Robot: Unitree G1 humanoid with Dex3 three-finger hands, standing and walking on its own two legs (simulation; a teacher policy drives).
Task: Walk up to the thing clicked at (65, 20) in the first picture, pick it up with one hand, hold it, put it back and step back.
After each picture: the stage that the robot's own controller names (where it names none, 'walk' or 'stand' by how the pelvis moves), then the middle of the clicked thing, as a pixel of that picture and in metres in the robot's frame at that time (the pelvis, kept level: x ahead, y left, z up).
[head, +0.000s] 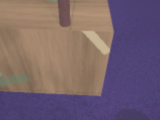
stand; (63, 5) +0.91 +0.13 +0.08
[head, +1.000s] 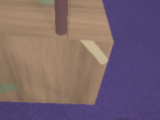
walk; (61, 12) +0.81 +0.13 +0.08
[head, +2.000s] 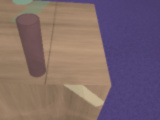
stand; (33, 49) +0.47 +0.20 +0.08
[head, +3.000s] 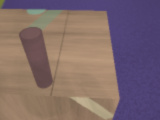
stand; (38, 61) +0.43 +0.19 +0.08
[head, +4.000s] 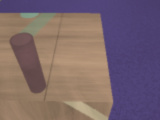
stand; (31, 66) +0.42 +0.21 +0.07
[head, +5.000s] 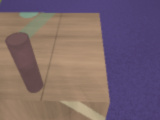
stand; (27, 66) +0.42 +0.22 +0.07
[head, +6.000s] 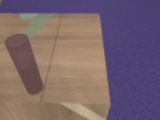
stand; (27, 67) +0.41 +0.22 +0.07
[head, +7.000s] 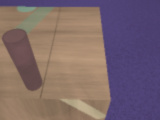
rise first; (26, 63) +0.42 +0.22 +0.07
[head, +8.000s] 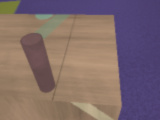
rise first; (40, 66) +0.42 +0.21 +0.08
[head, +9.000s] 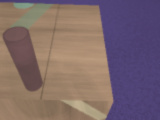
go down; (26, 63) +0.42 +0.20 +0.08
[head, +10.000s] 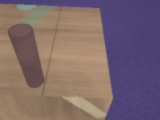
go down; (29, 59) +0.44 +0.20 +0.09
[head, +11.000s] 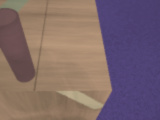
close in; (16, 51) +0.42 +0.21 +0.11
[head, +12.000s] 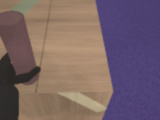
close; (21, 53) +0.42 +0.20 +0.12
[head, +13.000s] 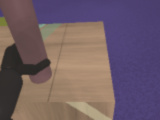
lift; (29, 42) +0.35 +0.16 +0.27
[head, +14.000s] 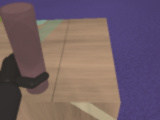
hold; (29, 54) +0.33 +0.16 +0.23
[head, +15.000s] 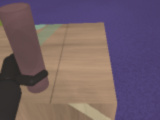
hold; (28, 53) +0.34 +0.17 +0.24
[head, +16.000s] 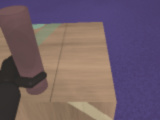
hold; (26, 55) +0.34 +0.17 +0.23
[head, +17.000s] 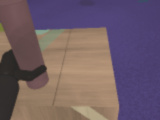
crouch; (26, 48) +0.33 +0.17 +0.27
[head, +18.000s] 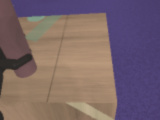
crouch; (11, 37) +0.38 +0.21 +0.26
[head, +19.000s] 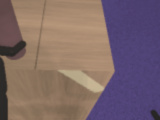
lower; (4, 24) +0.48 +0.22 +0.14
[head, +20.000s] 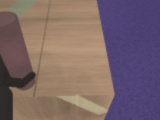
lower; (16, 57) +0.40 +0.20 +0.13
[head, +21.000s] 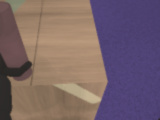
lower; (11, 47) +0.44 +0.21 +0.13
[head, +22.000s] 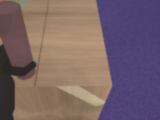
lower; (17, 46) +0.44 +0.20 +0.13
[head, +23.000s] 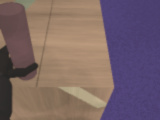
loosen; (20, 47) +0.43 +0.20 +0.13
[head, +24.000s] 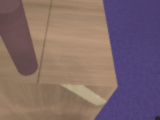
rise; (19, 43) +0.42 +0.19 +0.13
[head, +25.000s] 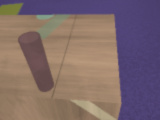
sink last; (38, 65) +0.42 +0.21 +0.09
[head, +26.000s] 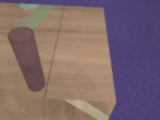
stand; (30, 63) +0.41 +0.21 +0.08
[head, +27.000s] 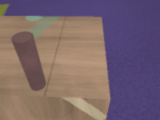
stand; (31, 64) +0.44 +0.23 +0.08
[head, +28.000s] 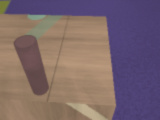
stand; (34, 68) +0.42 +0.21 +0.07
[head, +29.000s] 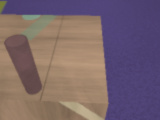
stand; (26, 67) +0.42 +0.23 +0.07
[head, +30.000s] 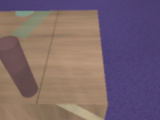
stand; (19, 70) +0.40 +0.24 +0.07
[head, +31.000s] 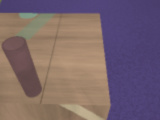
stand; (25, 70) +0.40 +0.23 +0.07
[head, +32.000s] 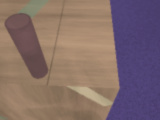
walk; (30, 51) +0.43 +0.20 +0.08
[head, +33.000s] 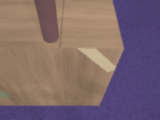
walk; (47, 13) +0.59 +0.16 +0.10
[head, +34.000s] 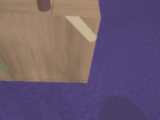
walk; out of the picture +0.84 +0.24 +0.09
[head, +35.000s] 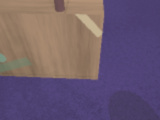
stand; out of the picture +1.06 +0.23 +0.09
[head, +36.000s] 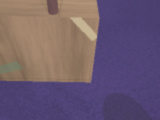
stand; out of the picture +1.01 +0.22 +0.08
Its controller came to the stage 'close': yes
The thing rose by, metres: 0.20
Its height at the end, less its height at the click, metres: +0.00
